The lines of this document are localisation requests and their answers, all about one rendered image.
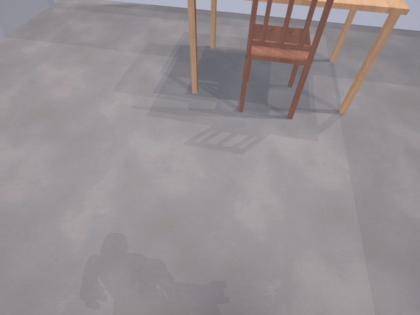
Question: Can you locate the chair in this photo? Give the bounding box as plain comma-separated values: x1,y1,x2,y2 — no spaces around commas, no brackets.
239,0,334,119

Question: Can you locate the table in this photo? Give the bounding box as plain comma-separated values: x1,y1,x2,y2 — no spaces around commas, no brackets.
188,0,410,114

